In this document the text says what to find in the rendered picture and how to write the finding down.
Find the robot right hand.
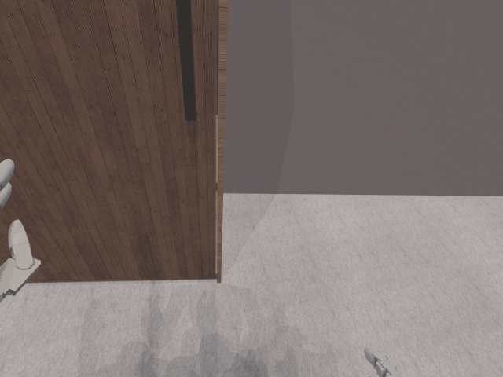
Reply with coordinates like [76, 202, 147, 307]
[364, 347, 404, 377]

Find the wardrobe door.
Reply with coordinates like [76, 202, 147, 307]
[0, 0, 216, 281]

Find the robot left hand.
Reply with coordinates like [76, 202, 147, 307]
[0, 159, 41, 302]

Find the handle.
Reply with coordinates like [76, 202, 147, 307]
[176, 0, 196, 121]

